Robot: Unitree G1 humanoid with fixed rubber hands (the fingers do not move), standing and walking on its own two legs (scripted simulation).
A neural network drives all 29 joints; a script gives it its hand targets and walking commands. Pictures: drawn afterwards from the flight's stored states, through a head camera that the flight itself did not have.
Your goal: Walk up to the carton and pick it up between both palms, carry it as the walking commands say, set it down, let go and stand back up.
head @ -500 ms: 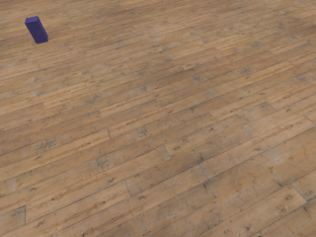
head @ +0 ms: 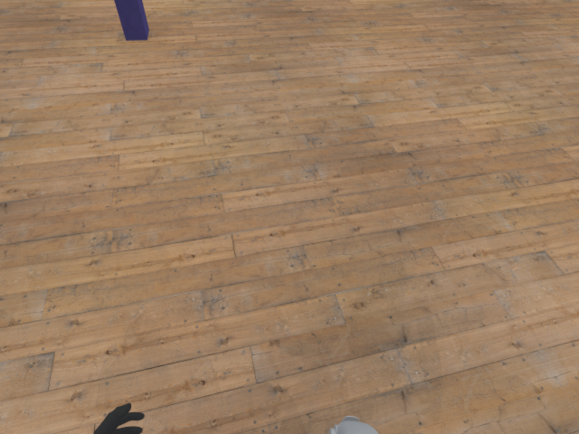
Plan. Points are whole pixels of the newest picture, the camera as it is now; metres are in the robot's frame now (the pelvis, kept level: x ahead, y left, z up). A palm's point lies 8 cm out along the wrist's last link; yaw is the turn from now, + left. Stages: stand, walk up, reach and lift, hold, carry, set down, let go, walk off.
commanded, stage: walk up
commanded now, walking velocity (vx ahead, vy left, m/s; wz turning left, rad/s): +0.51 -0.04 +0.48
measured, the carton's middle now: (132, 14) +2.95 +0.98 -0.63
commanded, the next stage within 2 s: none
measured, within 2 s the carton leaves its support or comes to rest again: neither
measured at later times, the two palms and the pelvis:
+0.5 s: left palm out of the picture +0.13 +0.20 -0.09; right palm (423, 298) +0.39 -0.28 -0.13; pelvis +0.25 -0.04 +0.01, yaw +10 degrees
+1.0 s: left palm (80, 270) +0.46 +0.38 -0.13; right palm (350, 234) +0.52 -0.15 -0.10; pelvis +0.47 +0.11 +0.01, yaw +14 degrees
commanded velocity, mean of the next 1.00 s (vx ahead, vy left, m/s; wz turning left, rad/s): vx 0.50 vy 0.07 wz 0.25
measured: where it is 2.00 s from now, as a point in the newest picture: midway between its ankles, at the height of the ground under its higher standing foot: (216, 263)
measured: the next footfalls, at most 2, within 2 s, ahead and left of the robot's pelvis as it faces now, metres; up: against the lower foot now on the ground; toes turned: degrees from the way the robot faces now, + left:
right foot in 0.16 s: +0.28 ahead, -0.13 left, +0.00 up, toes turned -1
left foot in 0.78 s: +0.47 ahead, +0.20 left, +0.00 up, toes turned +19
